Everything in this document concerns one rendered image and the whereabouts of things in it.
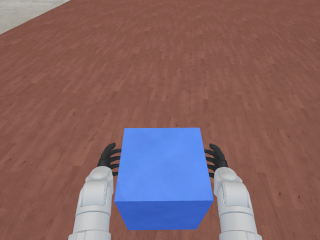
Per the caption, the right robot forearm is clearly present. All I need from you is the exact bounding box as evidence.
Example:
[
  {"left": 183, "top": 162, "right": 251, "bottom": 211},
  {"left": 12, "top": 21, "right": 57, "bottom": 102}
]
[{"left": 213, "top": 167, "right": 263, "bottom": 240}]

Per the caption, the left robot forearm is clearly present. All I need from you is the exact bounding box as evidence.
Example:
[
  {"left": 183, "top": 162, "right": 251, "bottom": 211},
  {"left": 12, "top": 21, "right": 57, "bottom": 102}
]
[{"left": 68, "top": 166, "right": 114, "bottom": 240}]

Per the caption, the right robot hand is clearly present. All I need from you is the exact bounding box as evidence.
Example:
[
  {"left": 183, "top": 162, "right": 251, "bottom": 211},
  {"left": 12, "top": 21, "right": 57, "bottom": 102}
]
[{"left": 204, "top": 143, "right": 228, "bottom": 179}]

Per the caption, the left robot hand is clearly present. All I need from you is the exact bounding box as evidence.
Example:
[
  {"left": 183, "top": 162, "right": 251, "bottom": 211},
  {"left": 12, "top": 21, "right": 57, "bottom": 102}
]
[{"left": 97, "top": 142, "right": 122, "bottom": 177}]

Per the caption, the carton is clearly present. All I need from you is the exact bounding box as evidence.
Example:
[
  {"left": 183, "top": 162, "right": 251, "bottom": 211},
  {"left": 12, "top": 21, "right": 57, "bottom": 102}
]
[{"left": 114, "top": 127, "right": 214, "bottom": 230}]

